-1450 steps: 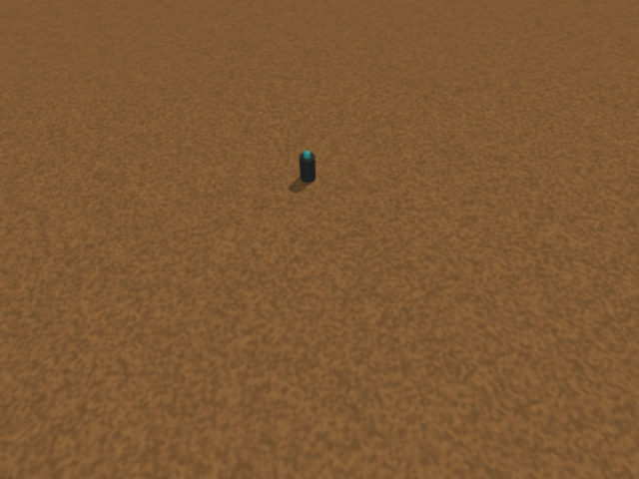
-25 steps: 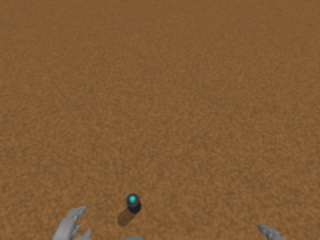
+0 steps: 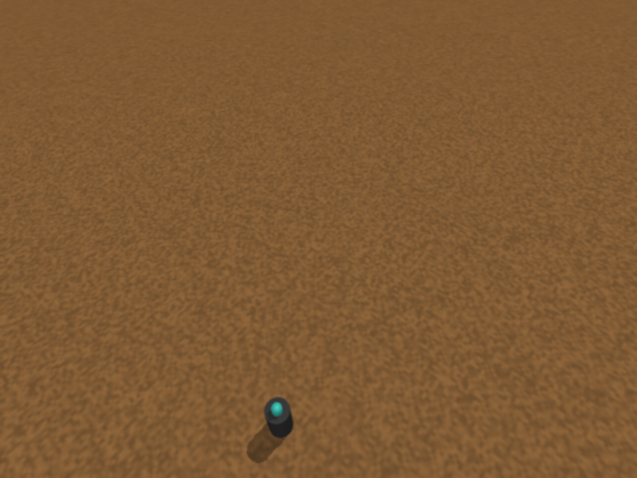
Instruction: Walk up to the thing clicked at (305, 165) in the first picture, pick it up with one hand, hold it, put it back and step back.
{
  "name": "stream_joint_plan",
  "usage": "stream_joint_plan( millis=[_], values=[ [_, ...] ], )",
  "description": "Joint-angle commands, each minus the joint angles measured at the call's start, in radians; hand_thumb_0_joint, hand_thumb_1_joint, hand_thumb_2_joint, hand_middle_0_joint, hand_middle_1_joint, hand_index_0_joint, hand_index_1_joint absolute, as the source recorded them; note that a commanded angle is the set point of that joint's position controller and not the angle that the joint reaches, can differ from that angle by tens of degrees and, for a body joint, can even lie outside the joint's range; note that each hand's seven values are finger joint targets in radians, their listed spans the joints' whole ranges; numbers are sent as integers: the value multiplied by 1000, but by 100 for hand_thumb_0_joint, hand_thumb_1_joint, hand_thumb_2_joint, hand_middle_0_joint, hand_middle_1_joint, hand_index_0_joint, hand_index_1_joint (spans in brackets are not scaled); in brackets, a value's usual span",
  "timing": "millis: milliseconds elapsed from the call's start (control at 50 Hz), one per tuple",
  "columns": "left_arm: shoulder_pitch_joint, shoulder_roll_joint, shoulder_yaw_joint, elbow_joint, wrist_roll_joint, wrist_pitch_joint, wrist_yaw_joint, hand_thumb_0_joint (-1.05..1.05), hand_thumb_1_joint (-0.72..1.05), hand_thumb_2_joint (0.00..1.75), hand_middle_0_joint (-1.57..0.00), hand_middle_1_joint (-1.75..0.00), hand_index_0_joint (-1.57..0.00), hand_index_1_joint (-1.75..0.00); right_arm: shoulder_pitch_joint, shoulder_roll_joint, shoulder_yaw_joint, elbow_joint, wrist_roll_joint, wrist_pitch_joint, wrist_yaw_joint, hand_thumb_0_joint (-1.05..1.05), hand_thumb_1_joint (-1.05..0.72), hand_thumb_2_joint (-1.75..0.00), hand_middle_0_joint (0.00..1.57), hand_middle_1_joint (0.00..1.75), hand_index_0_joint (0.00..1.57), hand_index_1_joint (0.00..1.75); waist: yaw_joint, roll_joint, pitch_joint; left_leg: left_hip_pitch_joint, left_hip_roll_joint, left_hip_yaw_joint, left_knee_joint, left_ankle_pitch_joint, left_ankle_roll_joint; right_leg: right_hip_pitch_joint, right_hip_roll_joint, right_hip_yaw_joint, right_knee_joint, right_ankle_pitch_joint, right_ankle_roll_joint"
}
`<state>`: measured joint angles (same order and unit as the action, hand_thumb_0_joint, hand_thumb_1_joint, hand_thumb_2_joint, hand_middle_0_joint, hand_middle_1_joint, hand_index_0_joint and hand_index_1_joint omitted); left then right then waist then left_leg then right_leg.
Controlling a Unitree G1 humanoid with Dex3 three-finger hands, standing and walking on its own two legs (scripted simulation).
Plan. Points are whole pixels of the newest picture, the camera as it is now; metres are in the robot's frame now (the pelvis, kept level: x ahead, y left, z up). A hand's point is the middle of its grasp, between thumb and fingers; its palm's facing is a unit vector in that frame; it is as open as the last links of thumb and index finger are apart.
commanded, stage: stand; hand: left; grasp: from the side
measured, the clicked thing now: (278, 416) +0.41 +0.18 -0.69
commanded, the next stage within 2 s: step back in 1.52 s
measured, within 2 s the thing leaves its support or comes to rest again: neither
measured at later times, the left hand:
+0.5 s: hand out of the picture +0.05 +0.24 -0.15, palm faces -0.02 -0.94 -0.35, open 7.4 cm
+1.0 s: hand out of the picture +0.11 +0.23 -0.15, palm faces -0.02 -0.94 -0.34, open 7.3 cm
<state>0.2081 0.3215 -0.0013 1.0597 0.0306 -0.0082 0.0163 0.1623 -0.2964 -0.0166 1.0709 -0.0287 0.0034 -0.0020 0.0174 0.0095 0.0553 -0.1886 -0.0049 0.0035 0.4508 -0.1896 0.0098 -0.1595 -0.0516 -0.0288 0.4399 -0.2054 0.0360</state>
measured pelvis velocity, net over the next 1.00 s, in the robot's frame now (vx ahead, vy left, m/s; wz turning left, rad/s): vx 0.04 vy -0.01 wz -0.01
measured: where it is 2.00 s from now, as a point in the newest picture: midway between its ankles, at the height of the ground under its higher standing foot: outside the picture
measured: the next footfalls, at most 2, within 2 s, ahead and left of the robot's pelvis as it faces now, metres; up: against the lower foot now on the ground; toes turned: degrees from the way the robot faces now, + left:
none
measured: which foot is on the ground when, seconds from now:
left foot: down 0.00-1.00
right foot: down 0.00-1.00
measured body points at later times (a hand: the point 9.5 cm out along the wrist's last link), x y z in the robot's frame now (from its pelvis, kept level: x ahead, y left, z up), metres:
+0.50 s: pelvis +0.01 -0.01 +0.01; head +0.01 -0.02 +0.45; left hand +0.05 +0.29 -0.13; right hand +0.07 -0.30 -0.14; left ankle +0.04 +0.11 -0.74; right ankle +0.02 -0.14 -0.74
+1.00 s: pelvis +0.04 -0.01 +0.01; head +0.05 -0.02 +0.46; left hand +0.11 +0.28 -0.13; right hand +0.11 -0.31 -0.13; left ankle +0.04 +0.11 -0.74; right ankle +0.02 -0.14 -0.74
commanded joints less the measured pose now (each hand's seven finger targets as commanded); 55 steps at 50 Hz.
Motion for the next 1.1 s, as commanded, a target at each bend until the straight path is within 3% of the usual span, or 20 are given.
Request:
stream_joint_plan(
  millis=[0, 100, 180, 320, 460, 540, 740, 820, 900, 960, 1080],
  values=[
    [-40, 201, 46, -23, -1, -21, 11, 0, 90, 90, -20, -30, -20, -30, -52, -214, -43, -45, 3, -21, -11, 0, -90, -90, 20, 30, 20, 30, -4, 12, 22, -64, 102, -148, -183, -186, 15, -10, -55, 78, -109, -105, -42],
    [-51, 199, 43, 4, -3, -25, 8, 0, 90, 90, -20, -30, -20, -30, -54, -212, -40, -26, 5, -23, -10, 0, -90, -90, 20, 30, 20, 30, -8, 7, -20, -19, 105, -137, -173, -124, 16, -2, -68, 88, -139, -70, -44],
    [-63, 208, 44, 19, -4, -23, 7, 0, 90, 90, -20, -30, -20, -30, -54, -218, -37, -11, 7, -21, -9, 0, -90, -90, 20, 30, 20, 30, -7, 6, -2, -27, 107, -140, -181, -145, 16, -9, -72, 88, -144, -97, -44],
    [-78, 207, 43, 39, -8, -26, 8, 0, 90, 90, -20, -30, -20, -30, -61, -218, -31, 3, 9, -26, -10, 0, -90, -90, 20, 30, 20, 30, -11, -12, -41, 28, 110, -123, -161, -7, 16, 13, -85, 91, -153, -9, -45],
    [-91, 215, 44, 48, -10, -21, 5, 0, 90, 90, -20, -30, -20, -30, -59, -223, -28, 16, 12, -19, -8, 0, -90, -90, 20, 30, 20, 30, -13, -15, 2, 0, 107, -121, -175, -67, 12, -6, -79, 95, -174, -86, -45],
    [-106, 212, 45, 43, -12, -28, 4, 0, 90, 90, -20, -30, -20, -30, -64, -222, -25, 19, 10, -26, -9, 0, -90, -90, 20, 30, 20, 30, -15, -4, -47, 39, 114, -110, -159, 31, 11, 24, -85, 96, -171, 22, -46],
    [-124, 209, 49, 45, -14, -22, 1, 0, 90, 90, -20, -30, -20, -30, -74, -236, -24, 30, 11, -29, -14, 0, -90, -90, 20, 30, 20, 30, -11, 1, -50, 46, 121, -108, -181, 69, 4, 55, -82, 84, -166, 67, -41],
    [-130, 205, 50, 41, -16, -25, 2, 0, 90, 90, -20, -30, -20, -30, -71, -236, -23, 27, 12, -34, -15, 0, -90, -90, 20, 30, 20, 30, -14, -11, -97, 87, 131, -96, -159, 196, 10, 91, -91, 84, -154, 190, -41],
    [-139, 206, 52, 39, -16, -22, 3, 0, 90, 90, -20, -30, -20, -30, -78, -241, -23, 26, 11, -34, -18, 0, -90, -90, 20, 30, 20, 30, -14, -7, -97, 100, 133, -92, -155, 220, 9, 92, -89, 78, -153, 207, -39],
    [-138, 206, 50, 37, -18, -23, 3, 0, 90, 90, -20, -30, -20, -30, -84, -242, -24, 24, 13, -35, -19, 0, -90, -90, 20, 30, 20, 30, -14, -8, -123, 122, 137, -88, -147, 297, 7, 112, -93, 72, -140, 280, -40],
    [-144, 208, 51, 37, -17, -21, 5, 0, 90, 90, -20, -30, -20, -30, -95, -239, -22, 24, 14, -31, -19, 0, -90, -90, 20, 30, 20, 30, -13, -15, -95, 117, 135, -88, -154, 276, 6, 104, -90, 65, -153, 257, -34]
  ],
)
